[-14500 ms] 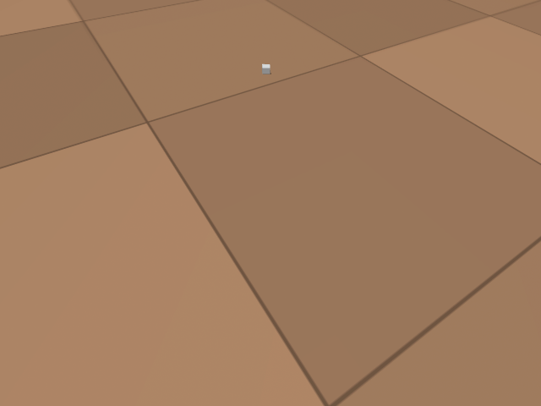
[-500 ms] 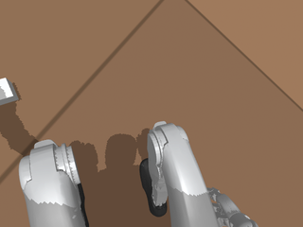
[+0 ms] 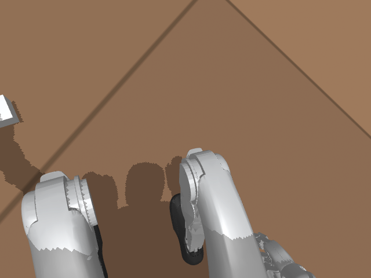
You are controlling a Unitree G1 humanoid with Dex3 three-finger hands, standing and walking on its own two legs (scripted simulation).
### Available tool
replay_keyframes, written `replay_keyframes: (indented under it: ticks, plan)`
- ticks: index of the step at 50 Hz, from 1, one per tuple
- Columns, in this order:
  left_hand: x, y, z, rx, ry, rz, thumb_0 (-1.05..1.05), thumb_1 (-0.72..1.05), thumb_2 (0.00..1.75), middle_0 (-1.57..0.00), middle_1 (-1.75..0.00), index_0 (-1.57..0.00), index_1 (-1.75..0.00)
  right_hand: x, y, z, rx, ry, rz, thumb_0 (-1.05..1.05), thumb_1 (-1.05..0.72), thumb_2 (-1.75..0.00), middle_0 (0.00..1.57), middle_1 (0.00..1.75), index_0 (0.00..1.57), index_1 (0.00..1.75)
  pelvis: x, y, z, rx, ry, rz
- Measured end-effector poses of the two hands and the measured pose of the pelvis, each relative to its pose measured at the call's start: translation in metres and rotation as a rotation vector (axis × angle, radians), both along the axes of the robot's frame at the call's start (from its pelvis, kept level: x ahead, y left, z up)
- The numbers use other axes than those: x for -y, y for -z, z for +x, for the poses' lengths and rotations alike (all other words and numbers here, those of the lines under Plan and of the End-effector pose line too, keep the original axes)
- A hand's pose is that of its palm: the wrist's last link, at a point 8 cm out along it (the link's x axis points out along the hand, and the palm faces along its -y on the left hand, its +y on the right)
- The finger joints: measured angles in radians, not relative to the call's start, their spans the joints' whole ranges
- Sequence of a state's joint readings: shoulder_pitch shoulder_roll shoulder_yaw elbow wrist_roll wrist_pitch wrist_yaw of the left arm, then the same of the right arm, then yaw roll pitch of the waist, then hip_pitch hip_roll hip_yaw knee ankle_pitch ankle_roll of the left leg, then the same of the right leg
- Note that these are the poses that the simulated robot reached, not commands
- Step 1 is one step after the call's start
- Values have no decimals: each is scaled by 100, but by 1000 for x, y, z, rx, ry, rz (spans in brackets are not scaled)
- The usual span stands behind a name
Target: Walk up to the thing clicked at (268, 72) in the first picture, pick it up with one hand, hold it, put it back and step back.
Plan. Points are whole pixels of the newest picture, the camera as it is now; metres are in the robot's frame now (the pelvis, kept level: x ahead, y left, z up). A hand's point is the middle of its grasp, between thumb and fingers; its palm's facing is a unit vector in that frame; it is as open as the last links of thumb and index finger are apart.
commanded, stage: rise first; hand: left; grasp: from above
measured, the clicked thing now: out of the picture +0.47 +0.35 -0.30
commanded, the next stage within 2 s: approach in 0.62 s
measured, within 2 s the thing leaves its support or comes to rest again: neither
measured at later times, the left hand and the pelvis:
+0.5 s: hand out of the picture +0.42 +0.39 -0.17, palm faces -0.40 -0.16 -0.90, open 12.0 cm; pelvis +0.00 +0.00 +0.00, yaw +0 degrees
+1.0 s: hand out of the picture +0.44 +0.35 -0.18, palm faces -0.40 -0.13 -0.91, open 12.5 cm; pelvis +0.00 +0.00 +0.00, yaw +0 degrees
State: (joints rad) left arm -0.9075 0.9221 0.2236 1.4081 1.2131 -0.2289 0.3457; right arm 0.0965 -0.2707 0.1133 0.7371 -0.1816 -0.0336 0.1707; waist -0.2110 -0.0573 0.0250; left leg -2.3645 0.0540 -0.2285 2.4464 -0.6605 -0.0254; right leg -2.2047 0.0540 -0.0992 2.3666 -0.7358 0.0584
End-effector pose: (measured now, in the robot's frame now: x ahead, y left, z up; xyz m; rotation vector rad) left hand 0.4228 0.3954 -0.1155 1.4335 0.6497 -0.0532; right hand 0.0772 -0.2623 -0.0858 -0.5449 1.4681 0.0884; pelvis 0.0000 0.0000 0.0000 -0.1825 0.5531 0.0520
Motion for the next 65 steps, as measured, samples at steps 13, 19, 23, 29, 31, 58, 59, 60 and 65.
replay_keyframes:
  ticks: [13, 19, 23, 29, 31, 58, 59, 60, 65]
  plan:
    - [-1, -8, 1, 19, 5, -1, 0, -19, 71, -43, -70, -41, -70, 0, 0, 11, 38, -21, 3, 0, -91, -90, 20, 30, 20, 30, 0, 0, -3, 9, -1, -1]
    - [0, -2, 1, 1, 7, -1, 0, -19, 71, -43, -71, -41, -71, 0, -1, 5, 31, -22, -3, 0, -91, -90, 20, 30, 20, 30, 0, 2, -4, 14, 0, -3]
    - [1, -1, 1, 12, 11, -1, 0, -19, 71, -43, -70, -42, -71, 0, -1, 0, 17, -13, -3, 0, -91, -90, 20, 30, 20, 30, 0, 3, -4, 15, -1, -2]
    - [3, -1, 1, 13, 2, 0, 0, -19, 70, -43, -70, -42, -70, 0, -1, -5, 13, 0, 4, 0, -90, -90, 20, 30, 20, 30, 0, 3, -4, 13, -1, 1]
    - [4, 0, 0, 4, 2, 3, 0, -18, 70, -43, -70, -42, -70, 0, 0, -6, 14, 0, 8, 0, -90, -90, 20, 30, 20, 30, 1, 3, -4, 12, 0, 2]
    - [61, -9, 57, 109, 40, 18, 0, -28, 78, -35, -74, -33, -75, 4, -11, -21, 53, 36, -1, 0, -89, -89, 20, 30, 20, 30, 2, 2, -3, -11, 14, 3]
    - [61, -10, 59, 101, 28, 28, 0, -28, 78, -35, -75, -33, -75, 4, -10, -23, 50, 42, 0, 0, -89, -89, 20, 30, 20, 30, 2, 2, -2, -13, 15, 4]
    - [61, -10, 59, 89, 16, 37, 0, -29, 78, -35, -75, -33, -76, 4, -10, -25, 47, 49, 3, 0, -89, -89, 20, 30, 20, 30, 2, 2, -2, -14, 16, 4]
    - [51, -2, 50, -5, -35, 49, 0, -30, 79, -34, -76, -32, -77, 1, -5, -35, 21, 69, 31, 0, -90, -89, 20, 30, 20, 30, 2, 1, -3, -8, 19, 11]
